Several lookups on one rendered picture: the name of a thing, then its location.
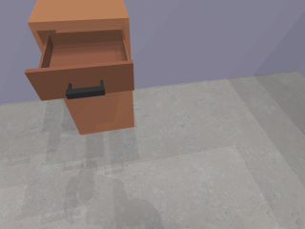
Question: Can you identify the cabinet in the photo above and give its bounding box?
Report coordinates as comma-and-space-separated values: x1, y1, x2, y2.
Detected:
28, 0, 134, 135

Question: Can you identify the drawer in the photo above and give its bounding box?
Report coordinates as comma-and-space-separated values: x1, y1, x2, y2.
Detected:
25, 29, 134, 101

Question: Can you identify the handle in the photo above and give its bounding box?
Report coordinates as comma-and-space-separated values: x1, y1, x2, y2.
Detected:
66, 80, 105, 100

